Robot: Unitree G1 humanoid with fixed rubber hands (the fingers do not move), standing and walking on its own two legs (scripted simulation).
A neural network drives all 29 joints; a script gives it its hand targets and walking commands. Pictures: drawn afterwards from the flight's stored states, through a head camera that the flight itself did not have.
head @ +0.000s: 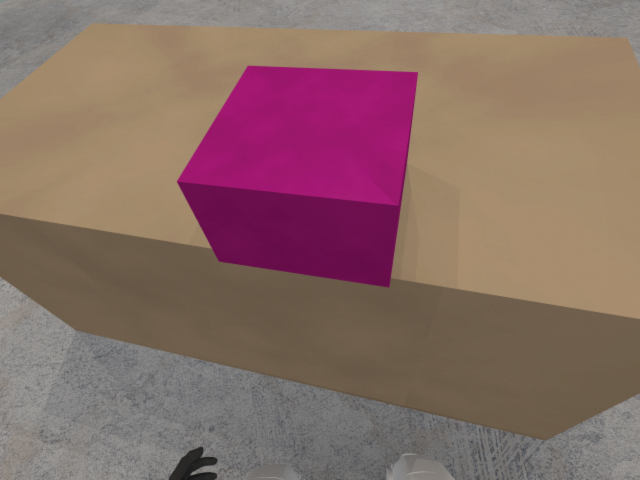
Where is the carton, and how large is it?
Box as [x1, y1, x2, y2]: [177, 66, 417, 286]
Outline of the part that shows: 247,66 177,180 181,190 218,260 388,286 407,158 417,72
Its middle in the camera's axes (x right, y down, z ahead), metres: +0.00 -0.11 +0.62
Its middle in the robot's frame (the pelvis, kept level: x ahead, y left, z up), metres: +0.54 +0.03 +0.04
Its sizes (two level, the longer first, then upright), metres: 0.280 0.277 0.184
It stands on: a pedestal, 0.70 m high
